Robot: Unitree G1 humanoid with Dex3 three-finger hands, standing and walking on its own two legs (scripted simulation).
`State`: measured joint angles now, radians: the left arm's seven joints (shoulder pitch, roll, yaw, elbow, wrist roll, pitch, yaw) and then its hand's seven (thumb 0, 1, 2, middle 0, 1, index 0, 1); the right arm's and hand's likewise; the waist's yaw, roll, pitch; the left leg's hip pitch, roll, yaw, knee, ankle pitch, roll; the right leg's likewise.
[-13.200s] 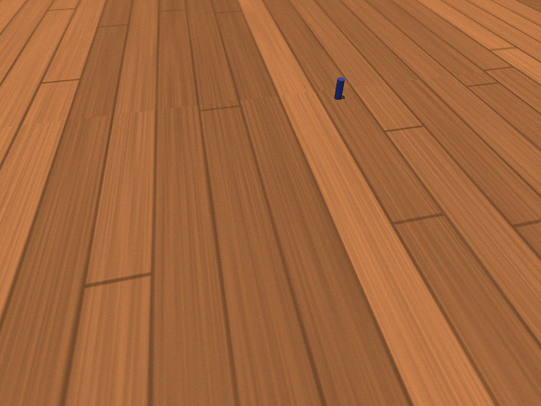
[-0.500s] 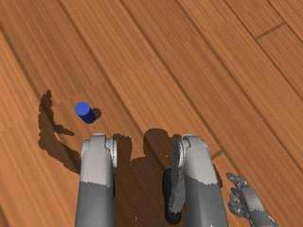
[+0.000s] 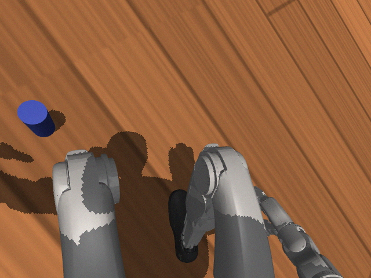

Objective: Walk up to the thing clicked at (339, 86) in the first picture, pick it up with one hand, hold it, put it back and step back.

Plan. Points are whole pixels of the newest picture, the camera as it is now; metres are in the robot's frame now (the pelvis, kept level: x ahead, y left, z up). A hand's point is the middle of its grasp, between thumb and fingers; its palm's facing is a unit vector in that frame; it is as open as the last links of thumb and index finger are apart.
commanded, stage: close in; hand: left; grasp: from the side
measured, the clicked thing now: (39, 120) +0.41 +0.27 -0.23
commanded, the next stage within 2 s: rest palm in 0.70 s
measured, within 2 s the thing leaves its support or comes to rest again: leaves its support in 1.88 s
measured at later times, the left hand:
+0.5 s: hand (15, 126) +0.38 +0.29 -0.18, palm faces +0.14 -0.99 +0.00, open 17.6 cm
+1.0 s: hand (35, 125) +0.39 +0.27 -0.21, palm faces +0.20 -0.98 +0.01, open 15.5 cm
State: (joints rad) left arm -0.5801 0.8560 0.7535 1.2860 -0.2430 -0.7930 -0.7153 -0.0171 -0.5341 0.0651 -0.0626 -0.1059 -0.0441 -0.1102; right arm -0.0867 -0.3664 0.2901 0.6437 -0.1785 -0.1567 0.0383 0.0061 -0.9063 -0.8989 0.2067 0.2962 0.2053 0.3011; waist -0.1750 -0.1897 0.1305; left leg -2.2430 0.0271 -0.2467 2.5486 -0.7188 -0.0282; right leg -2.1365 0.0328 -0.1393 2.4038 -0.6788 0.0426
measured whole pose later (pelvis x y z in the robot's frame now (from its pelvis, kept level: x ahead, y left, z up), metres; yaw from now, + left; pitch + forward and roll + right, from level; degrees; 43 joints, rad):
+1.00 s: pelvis -0.02 +0.02 -0.03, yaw -5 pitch +9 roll -19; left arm -0.55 0.81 0.47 1.45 -0.13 -1.17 -0.12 -0.01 -0.26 0.20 -0.19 -0.18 -0.18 -0.17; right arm -0.16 -0.38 0.53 0.56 -0.37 -0.03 0.15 0.00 -0.90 -0.90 0.21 0.30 0.21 0.30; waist -0.23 -0.29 0.32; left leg -2.20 0.02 -0.39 2.69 -0.70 0.01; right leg -2.02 0.09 -0.24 2.42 -0.62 0.07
